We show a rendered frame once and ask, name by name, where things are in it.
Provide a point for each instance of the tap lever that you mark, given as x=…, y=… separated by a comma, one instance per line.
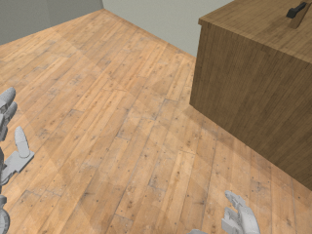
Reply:
x=293, y=11

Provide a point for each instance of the left robot hand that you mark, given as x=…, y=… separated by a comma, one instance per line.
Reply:
x=18, y=160

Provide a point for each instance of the robot left forearm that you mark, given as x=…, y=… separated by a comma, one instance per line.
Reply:
x=4, y=216

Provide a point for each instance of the counter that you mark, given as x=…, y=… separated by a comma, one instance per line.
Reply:
x=253, y=78

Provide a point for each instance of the right robot hand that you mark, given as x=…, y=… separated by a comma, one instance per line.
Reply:
x=238, y=223

